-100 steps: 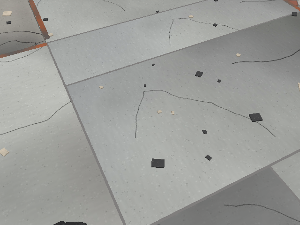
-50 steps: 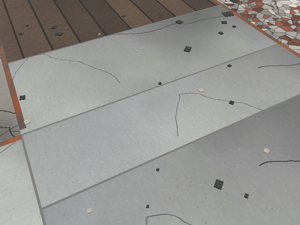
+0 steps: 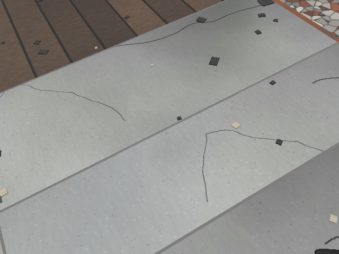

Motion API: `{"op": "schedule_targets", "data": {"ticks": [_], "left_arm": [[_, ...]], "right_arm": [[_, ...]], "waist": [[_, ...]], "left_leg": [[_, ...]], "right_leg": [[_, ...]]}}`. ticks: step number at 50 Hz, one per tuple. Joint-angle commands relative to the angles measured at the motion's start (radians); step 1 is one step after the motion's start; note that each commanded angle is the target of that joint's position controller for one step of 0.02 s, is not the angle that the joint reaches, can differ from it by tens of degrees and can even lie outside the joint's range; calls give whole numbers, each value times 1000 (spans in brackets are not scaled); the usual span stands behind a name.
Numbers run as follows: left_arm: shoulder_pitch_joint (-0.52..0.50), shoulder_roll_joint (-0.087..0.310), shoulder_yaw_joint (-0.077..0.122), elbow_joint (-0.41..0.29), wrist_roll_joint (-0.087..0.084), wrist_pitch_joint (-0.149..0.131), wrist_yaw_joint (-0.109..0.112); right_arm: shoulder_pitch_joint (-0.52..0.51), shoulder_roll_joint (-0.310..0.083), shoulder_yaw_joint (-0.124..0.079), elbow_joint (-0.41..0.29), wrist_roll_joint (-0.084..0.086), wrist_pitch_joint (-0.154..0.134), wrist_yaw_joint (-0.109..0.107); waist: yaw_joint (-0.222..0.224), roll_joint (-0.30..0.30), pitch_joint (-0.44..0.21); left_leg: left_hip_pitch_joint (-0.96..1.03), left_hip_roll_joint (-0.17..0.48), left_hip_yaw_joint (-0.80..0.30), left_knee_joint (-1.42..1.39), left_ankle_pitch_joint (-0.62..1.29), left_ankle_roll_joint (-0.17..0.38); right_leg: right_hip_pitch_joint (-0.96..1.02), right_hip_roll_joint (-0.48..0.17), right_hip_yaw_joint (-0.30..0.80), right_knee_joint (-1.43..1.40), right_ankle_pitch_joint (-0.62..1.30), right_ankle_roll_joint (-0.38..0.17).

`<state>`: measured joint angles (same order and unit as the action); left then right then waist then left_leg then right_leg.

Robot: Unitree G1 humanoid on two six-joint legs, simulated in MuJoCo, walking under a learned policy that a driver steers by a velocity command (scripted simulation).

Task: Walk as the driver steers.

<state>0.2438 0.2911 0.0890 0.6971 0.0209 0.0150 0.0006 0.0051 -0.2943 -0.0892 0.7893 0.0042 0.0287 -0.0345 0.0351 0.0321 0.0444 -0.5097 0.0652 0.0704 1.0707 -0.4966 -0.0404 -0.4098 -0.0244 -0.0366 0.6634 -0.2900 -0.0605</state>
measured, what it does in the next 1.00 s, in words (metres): steps on the spot: left foot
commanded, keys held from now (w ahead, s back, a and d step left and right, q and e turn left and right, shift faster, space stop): shift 0.06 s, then q+shift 0.46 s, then shift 0.16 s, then e+shift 0.24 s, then w+e+shift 0.08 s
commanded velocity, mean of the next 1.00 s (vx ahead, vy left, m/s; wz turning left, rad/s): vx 0.02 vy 0.00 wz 0.15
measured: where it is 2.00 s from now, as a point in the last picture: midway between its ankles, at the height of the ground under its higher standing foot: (224, 190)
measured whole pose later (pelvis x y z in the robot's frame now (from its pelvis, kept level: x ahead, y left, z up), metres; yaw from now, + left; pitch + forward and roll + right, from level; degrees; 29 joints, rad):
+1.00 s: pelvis +0.05 +0.07 +0.02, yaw +11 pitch +2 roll +0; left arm 0.22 0.29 0.09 0.78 -0.03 0.05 0.01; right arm 0.09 -0.22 -0.04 0.76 -0.01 0.01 -0.04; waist 0.03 -0.03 0.01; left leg -0.13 -0.01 0.17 0.38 -0.28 0.07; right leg -0.52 -0.09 -0.01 0.98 -0.34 0.08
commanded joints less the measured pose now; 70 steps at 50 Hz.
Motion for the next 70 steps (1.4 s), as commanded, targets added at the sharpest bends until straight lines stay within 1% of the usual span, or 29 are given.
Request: {"op": "schedule_targets", "data": {"ticks": [1,4,7,9,12,15,21,26,27,28,29,30,31,32,34,38,43,46,50,57,58,62,64,65,66,67,68,69,70], "left_arm": [[-46,156,34,-88,-24,-34,15],[-64,94,3,-101,-10,-34,34],[-68,12,-30,-65,6,-44,39],[-76,54,-20,-47,22,-39,43],[-60,149,12,-33,13,-17,50],[-77,124,13,-32,6,-9,57],[-160,124,26,-46,6,-6,54],[-189,144,39,-35,-37,-1,43],[-133,125,38,-5,-40,-1,35],[-138,86,27,-18,-15,-5,27],[-227,47,9,-90,12,-13,25],[-276,98,21,-81,-5,-17,23],[-272,110,26,-71,-30,-15,23],[-244,106,28,-44,-28,-12,33],[-188,114,32,-14,-12,-1,44],[-90,57,9,63,-31,6,30],[-164,132,19,7,-46,13,21],[-137,116,22,-3,-47,23,19],[-174,102,22,-45,-60,9,-4],[-224,27,-2,-82,-79,-39,-49],[-266,37,-6,-85,47,3,-83],[-313,34,-17,-111,28,6,-118],[-244,57,-13,-82,32,-2,-100],[-133,76,-4,-49,35,-9,-84],[87,95,11,20,42,-20,-67],[308,178,41,89,54,-29,-48],[317,343,63,78,53,-43,-28],[243,309,54,41,50,-50,-18],[185,251,36,69,48,-52,-12]], "right_arm": [[-33,-97,-27,-56,-6,-12,-18],[27,-78,-23,-19,-1,-7,-11],[64,-14,5,30,5,-3,3],[36,-29,9,23,11,-1,12],[10,-110,-10,-19,24,3,16],[38,-93,-14,-30,25,8,20],[87,-57,-11,-55,28,16,45],[155,-69,-25,-76,35,33,74],[205,-96,-38,-63,27,33,61],[267,-217,-72,-64,17,27,38],[265,-306,-79,-88,-21,9,33],[280,-247,-63,-102,-39,-12,41],[233,-220,-50,-102,-30,-28,39],[172,-186,-42,-109,-7,-33,30],[109,-131,-16,-120,10,-27,15],[91,-19,34,-85,-31,-42,6],[109,-149,-5,-63,-33,-19,-13],[88,-116,-2,-72,-27,-11,-17],[173,-129,-19,-59,-6,-48,-12],[245,-136,-40,-36,-13,-102,14],[338,-99,-18,-1,-64,-108,34],[355,-132,-15,35,-53,-121,40],[355,-168,-14,52,-44,-113,37],[356,-191,-14,66,-34,-109,35],[323,-200,-8,66,-18,-104,35],[306,-155,13,45,-24,-104,43],[329,-6,43,-27,-8,-109,63],[181,-88,27,-51,4,-116,56],[195,-95,18,-55,20,-119,55]], "waist": [[-37,-147,-155],[-55,-130,-212],[-49,-120,-201],[-22,-157,-151],[19,-165,-76],[19,-129,-64],[-15,-128,-127],[-72,-154,-164],[-84,-103,-167],[-87,123,-176],[-79,309,-209],[-138,130,-277],[-104,87,-224],[-70,41,-182],[-31,75,-160],[-13,64,-162],[-74,90,-52],[-70,66,-18],[-104,57,-14],[-118,18,11],[-144,3,20],[-122,69,89],[-68,76,51],[-1,75,1],[127,37,-98],[233,-83,-237],[166,-383,-354],[210,-148,-302],[129,-76,-140]], "left_leg": [[-231,-2,-131,156,76,15],[-130,-14,-122,147,183,1],[-15,23,-137,-106,247,-21],[57,17,-115,-213,225,-35],[-27,8,-84,-185,118,-40],[-104,37,-96,-132,58,-42],[-1,26,-16,-205,68,-19],[205,-29,64,-501,239,61],[335,-50,16,-614,369,104],[535,124,-264,-685,745,192],[629,353,-593,-662,1074,401],[615,350,-531,-684,997,433],[573,292,-427,-688,901,378],[531,229,-355,-686,813,316],[445,179,-287,-702,824,278],[413,125,-114,-735,784,236],[443,226,-155,-787,628,277],[477,267,-158,-795,577,295],[615,329,-251,-953,-24,267],[700,291,-19,-968,133,203],[679,270,43,-970,121,187],[575,265,138,-993,241,168],[557,267,193,-902,656,163],[519,263,220,-747,960,172],[385,229,260,-484,1108,169],[107,158,241,-126,738,151],[-213,-28,50,256,-108,116],[-282,-83,-219,365,8,135],[-323,-31,-211,349,152,146]], "right_leg": [[277,-254,368,-306,391,-159],[289,-208,262,-302,488,-139],[297,-182,152,-324,423,-118],[251,-191,128,-351,325,-129],[285,-268,186,-370,251,-183],[350,-325,202,-357,314,-205],[356,-320,46,-306,521,-185],[322,-320,-81,-168,479,-77],[232,-269,-119,-65,373,-13],[-21,-159,-195,206,77,80],[-317,-1,-112,456,-421,143],[-338,-13,42,583,-416,137],[-353,-28,61,590,-321,118],[-355,-44,68,549,-231,115],[-278,-44,65,535,-106,128],[-118,-60,79,335,45,141],[-185,-57,72,270,-40,155],[-262,-86,75,314,-88,163],[-441,-123,77,344,-47,119],[-505,-156,43,269,76,47],[-453,-101,-32,230,77,44],[-295,-70,-57,74,60,-21],[-105,9,-109,18,-13,-70],[63,67,-126,0,-54,-93],[373,115,-128,-72,13,-114],[728,-7,59,-113,-162,-118],[880,-349,600,-325,-606,-154],[728,-373,695,-441,-560,-102],[604,-367,506,-413,-371,-69]]}}
Keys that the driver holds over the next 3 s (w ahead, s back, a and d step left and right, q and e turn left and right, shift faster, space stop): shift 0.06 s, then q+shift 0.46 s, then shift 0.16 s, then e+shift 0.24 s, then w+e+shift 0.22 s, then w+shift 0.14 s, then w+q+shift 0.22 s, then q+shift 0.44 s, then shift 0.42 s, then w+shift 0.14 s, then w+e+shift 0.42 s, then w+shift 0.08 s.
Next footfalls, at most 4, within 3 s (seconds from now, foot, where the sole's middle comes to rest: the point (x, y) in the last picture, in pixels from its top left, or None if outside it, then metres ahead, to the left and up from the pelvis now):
0.54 left None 0.03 0.15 -0.76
1.32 right None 0.34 -0.12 -0.76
1.76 left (196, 191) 0.71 0.01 -0.76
2.24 right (229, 158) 0.87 -0.14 -0.76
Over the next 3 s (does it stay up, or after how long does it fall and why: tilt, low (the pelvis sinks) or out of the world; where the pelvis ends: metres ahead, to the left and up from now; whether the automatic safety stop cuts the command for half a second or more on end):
stays up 0.98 -0.01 -0.04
